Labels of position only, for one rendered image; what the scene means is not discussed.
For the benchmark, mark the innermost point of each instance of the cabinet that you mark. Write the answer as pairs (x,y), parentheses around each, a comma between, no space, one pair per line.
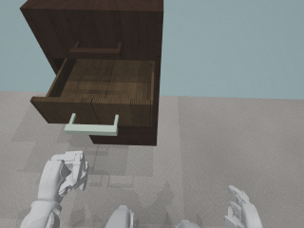
(133,26)

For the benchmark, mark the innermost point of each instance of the robot left shin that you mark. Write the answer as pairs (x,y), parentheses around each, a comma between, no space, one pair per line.
(123,207)

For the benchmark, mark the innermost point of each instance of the robot left thigh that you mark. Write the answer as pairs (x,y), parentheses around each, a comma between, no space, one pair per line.
(121,218)

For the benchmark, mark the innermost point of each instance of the handle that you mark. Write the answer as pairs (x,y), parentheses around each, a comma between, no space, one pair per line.
(95,53)
(92,129)

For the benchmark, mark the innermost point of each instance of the robot right hand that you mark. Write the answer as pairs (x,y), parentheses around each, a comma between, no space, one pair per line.
(247,214)

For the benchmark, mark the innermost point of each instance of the robot left hand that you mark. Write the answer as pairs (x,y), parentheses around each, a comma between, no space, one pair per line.
(72,167)

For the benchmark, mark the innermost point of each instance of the drawer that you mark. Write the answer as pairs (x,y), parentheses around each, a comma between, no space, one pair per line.
(97,90)

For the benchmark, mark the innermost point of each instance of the left robot forearm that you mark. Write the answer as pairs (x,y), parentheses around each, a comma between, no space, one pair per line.
(44,213)

